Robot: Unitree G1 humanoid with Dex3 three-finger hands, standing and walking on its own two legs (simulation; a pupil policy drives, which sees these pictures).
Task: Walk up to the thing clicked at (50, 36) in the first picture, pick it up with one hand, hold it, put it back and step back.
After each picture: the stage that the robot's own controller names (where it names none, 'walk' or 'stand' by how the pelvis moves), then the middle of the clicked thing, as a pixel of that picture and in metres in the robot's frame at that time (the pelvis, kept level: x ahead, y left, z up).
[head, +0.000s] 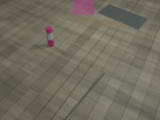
stand; (50, 37) +1.43 +0.37 -0.66
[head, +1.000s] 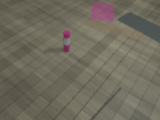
walk; (66, 41) +1.32 +0.14 -0.63
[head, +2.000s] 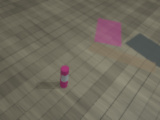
walk; (64, 77) +0.84 +0.08 -0.65
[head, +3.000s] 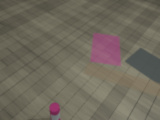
walk; (55, 115) +0.53 +0.15 -0.64
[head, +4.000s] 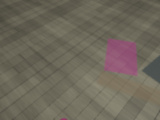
stand; out of the picture +0.41 +0.12 -0.64
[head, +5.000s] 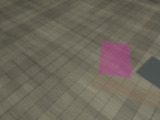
stand; out of the picture +0.38 +0.14 -0.66
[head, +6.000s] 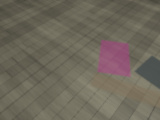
stand; out of the picture +0.40 +0.14 -0.66
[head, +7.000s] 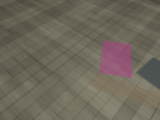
stand; out of the picture +0.38 +0.14 -0.66
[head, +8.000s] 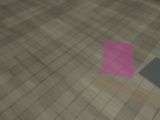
stand; out of the picture +0.38 +0.13 -0.66
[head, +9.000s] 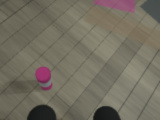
go down; (45, 80) +0.43 +0.15 -0.42
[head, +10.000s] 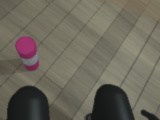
go down; (29, 56) +0.47 +0.19 -0.26
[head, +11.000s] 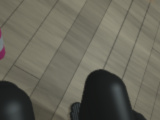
close in; out of the picture +0.45 +0.22 -0.18
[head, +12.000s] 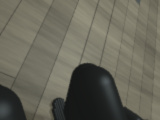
close; out of the picture +0.45 +0.24 -0.16
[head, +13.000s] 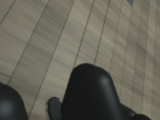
lift; out of the picture +0.43 +0.24 -0.16
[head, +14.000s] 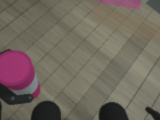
lift; (23, 81) +0.32 +0.18 +0.02
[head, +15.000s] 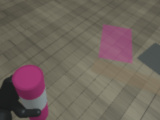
hold; (34, 98) +0.29 +0.15 +0.03
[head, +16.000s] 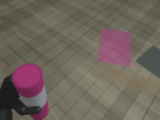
hold; (34, 96) +0.30 +0.16 +0.03
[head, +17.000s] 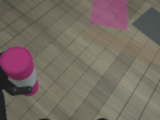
crouch; (24, 76) +0.37 +0.17 -0.02
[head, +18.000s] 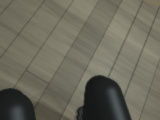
lower; out of the picture +0.50 +0.23 -0.05
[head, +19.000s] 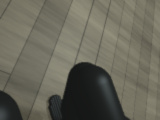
lower; out of the picture +0.45 +0.27 -0.17
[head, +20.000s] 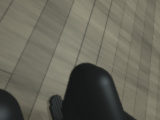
lower; out of the picture +0.45 +0.27 -0.17
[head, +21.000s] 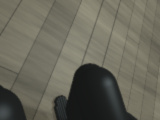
lower; out of the picture +0.43 +0.26 -0.16
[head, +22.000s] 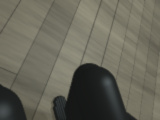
lower; out of the picture +0.43 +0.26 -0.17
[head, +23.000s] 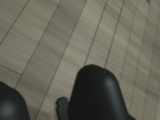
open; out of the picture +0.44 +0.24 -0.17
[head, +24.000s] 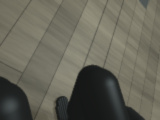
stand; out of the picture +0.43 +0.25 -0.17
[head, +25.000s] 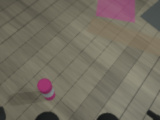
walk; (47, 90) +0.42 +0.17 -0.45
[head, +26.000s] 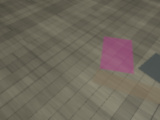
stand; out of the picture +0.39 +0.15 -0.60
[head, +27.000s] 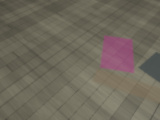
stand; out of the picture +0.39 +0.15 -0.60
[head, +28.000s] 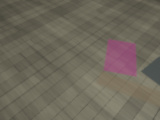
stand; out of the picture +0.40 +0.13 -0.65
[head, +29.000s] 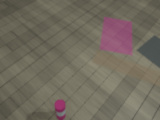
walk; (60, 110) +0.44 +0.10 -0.63
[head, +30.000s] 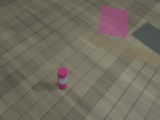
walk; (62, 79) +0.69 +0.12 -0.64
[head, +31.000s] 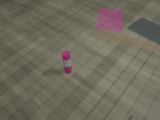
stand; (67, 62) +1.01 +0.20 -0.64
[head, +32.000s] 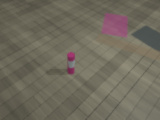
stand; (71, 63) +1.03 +0.11 -0.65
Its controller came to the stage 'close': yes
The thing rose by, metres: 0.67
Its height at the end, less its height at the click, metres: +0.00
